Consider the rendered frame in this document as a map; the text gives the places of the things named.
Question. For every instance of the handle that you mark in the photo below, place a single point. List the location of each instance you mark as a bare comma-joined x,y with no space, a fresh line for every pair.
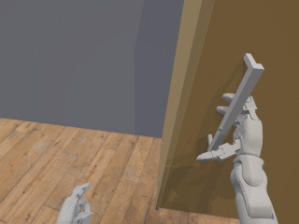
242,94

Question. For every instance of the robot left hand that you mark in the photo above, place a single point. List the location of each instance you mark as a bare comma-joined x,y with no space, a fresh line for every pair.
70,211

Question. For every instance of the wardrobe door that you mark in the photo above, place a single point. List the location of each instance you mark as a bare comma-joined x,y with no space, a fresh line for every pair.
269,31

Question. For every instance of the robot right hand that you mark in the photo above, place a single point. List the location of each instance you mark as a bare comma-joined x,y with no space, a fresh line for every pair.
249,129

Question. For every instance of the robot right forearm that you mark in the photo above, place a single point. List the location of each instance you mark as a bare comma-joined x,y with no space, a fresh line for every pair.
250,182

